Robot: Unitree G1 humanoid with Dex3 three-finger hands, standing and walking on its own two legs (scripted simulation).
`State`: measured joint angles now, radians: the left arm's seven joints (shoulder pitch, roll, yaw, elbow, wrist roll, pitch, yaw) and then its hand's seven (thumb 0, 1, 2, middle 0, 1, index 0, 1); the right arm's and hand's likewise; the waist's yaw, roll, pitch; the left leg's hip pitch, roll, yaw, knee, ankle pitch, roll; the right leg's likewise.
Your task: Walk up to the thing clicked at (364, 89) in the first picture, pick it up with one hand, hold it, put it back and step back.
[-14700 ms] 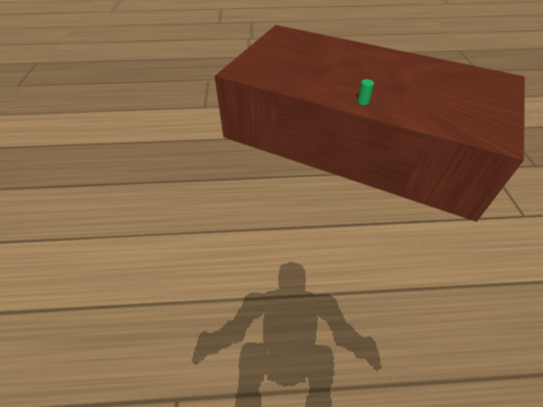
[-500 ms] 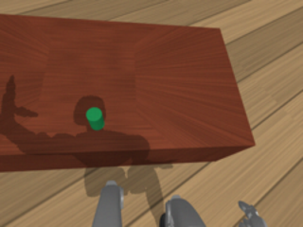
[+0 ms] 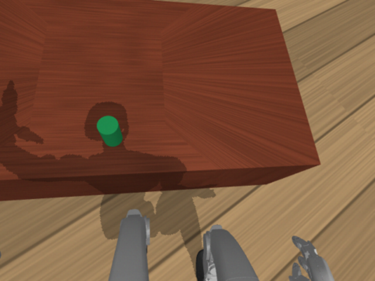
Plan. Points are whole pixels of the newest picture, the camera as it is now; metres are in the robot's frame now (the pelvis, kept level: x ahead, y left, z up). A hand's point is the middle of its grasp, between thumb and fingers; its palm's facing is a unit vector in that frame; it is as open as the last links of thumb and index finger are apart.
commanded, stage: approach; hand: left
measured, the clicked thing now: (110, 132) +0.46 +0.21 -0.20
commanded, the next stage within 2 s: close in in 0.28 s
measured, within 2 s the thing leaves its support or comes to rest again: neither
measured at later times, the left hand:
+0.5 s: hand (78, 148) +0.41 +0.28 -0.19, palm faces +0.11 -0.99 +0.06, open 17.7 cm
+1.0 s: hand (97, 143) +0.43 +0.24 -0.20, palm faces +0.20 -0.98 +0.02, open 17.7 cm
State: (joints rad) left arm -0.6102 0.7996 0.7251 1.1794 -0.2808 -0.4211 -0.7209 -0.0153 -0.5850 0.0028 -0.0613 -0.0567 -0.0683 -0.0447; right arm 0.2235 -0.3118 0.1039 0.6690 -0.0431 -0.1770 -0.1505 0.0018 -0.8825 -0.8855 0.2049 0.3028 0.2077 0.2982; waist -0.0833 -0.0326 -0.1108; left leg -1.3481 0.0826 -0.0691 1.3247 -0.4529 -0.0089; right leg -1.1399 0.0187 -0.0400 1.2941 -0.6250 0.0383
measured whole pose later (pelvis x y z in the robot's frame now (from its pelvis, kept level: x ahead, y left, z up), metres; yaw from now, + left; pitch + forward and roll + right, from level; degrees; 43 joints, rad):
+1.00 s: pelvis -0.06 -0.02 -0.20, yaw -7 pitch +33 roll -6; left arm -0.70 0.52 0.59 0.97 -0.17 -0.50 -0.28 -0.02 -0.60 0.01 -0.04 -0.08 -0.06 -0.05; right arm 0.14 -0.26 0.06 0.70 -0.07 0.00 0.00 0.00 -0.92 -0.89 0.20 0.30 0.21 0.30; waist -0.09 0.00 -0.15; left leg -2.05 0.12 -0.15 2.00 -0.54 -0.05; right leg -1.86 0.10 -0.05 2.04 -0.77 0.02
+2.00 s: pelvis -0.06 -0.02 -0.21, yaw -7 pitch +32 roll -6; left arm -0.75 0.54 0.55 0.94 -0.16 -0.51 -0.25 -0.01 -0.29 0.40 -0.60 -0.54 -0.62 -0.52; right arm 0.11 -0.26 0.07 0.67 -0.07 0.05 0.01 0.00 -0.92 -0.89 0.20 0.30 0.20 0.30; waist -0.08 -0.02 -0.11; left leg -2.09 0.12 -0.17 2.05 -0.53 -0.05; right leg -1.89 0.11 -0.06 2.10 -0.77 0.02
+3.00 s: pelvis -0.04 -0.02 -0.14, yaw -6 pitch +33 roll -6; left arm -0.67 0.50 0.51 0.85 -0.15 -0.41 -0.22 -0.03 -0.47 0.87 -0.92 -1.22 -0.94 -1.21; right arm 0.16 -0.25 0.03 0.71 -0.03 0.05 -0.01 0.00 -0.91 -0.89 0.20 0.30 0.20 0.30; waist -0.07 0.02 -0.16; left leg -1.88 0.12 -0.13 1.83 -0.55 -0.04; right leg -1.68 0.08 -0.04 1.85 -0.76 0.02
